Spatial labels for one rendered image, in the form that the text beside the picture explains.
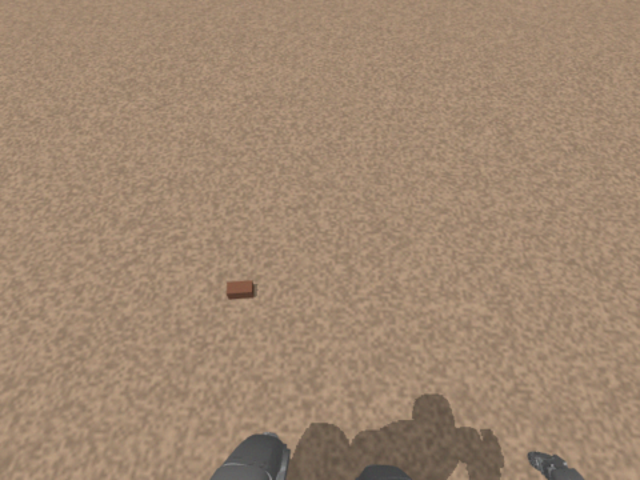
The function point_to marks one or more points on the right robot hand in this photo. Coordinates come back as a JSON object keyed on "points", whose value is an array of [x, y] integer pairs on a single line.
{"points": [[553, 467]]}

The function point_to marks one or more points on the small box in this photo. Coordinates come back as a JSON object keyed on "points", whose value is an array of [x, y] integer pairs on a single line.
{"points": [[240, 289]]}

